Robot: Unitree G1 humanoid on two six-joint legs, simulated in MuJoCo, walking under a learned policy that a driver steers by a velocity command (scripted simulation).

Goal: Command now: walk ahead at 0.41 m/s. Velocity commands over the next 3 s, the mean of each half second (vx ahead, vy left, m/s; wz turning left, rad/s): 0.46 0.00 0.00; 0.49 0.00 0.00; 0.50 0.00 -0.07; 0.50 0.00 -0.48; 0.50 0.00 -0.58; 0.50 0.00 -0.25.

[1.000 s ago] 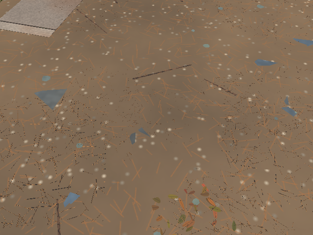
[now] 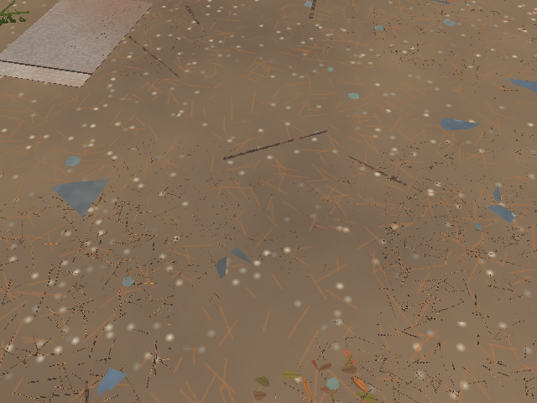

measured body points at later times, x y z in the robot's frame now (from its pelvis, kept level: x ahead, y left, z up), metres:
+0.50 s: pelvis +0.27 +0.06 +0.01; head +0.28 +0.06 +0.46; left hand +0.38 +0.33 -0.12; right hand +0.30 -0.21 -0.13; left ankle +0.28 +0.14 -0.74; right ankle +0.33 -0.11 -0.66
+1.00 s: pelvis +0.55 -0.02 +0.01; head +0.58 -0.04 +0.45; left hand +0.61 +0.24 -0.12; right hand +0.65 -0.30 -0.13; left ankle +0.56 +0.14 -0.66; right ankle +0.58 -0.10 -0.74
